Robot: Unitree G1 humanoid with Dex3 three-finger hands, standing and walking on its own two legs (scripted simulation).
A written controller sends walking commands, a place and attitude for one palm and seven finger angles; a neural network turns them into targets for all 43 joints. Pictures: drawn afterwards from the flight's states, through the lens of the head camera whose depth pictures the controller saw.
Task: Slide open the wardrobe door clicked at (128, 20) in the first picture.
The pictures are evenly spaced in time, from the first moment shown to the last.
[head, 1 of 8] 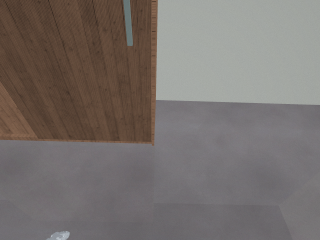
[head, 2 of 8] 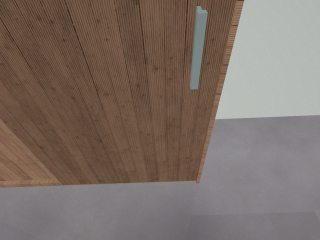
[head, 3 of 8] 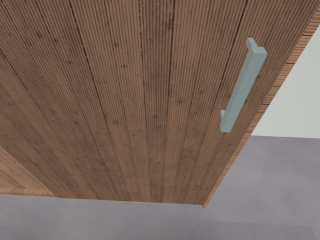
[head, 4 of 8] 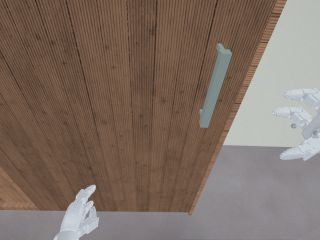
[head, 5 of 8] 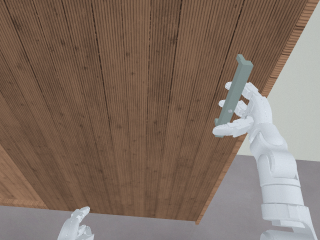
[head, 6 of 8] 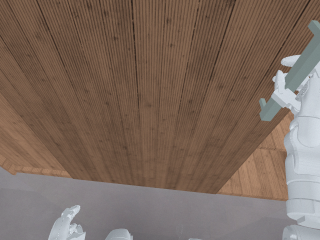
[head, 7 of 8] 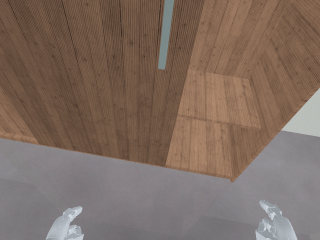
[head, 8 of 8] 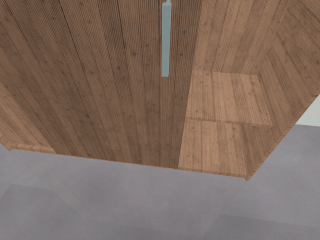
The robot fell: no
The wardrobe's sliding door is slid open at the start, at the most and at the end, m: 0.00 0.46 0.46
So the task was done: yes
